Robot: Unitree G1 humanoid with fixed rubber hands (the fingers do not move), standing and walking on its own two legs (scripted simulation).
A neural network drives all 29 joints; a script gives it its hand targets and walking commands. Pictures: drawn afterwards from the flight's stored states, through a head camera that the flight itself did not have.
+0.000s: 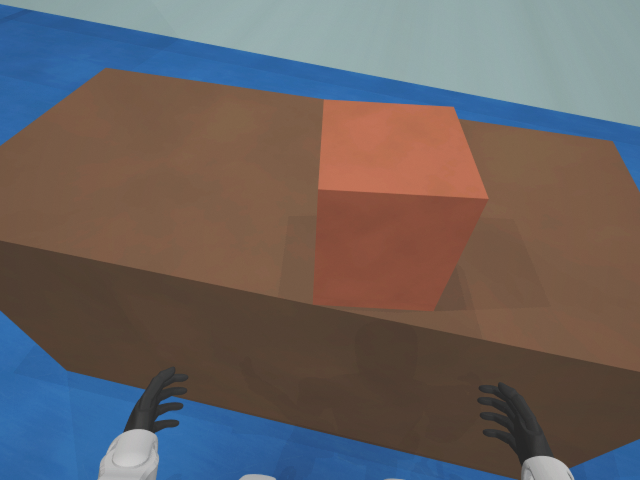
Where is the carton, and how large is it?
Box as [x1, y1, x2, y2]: [313, 99, 488, 310]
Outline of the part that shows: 324,99 318,183 313,304 433,310 488,198 453,107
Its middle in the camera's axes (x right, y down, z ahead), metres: +0.10 -0.05 +0.61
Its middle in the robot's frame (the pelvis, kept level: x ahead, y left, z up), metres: +0.49 -0.07 +0.05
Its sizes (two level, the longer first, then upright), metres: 0.210 0.200 0.250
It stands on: a pedestal, 0.69 m high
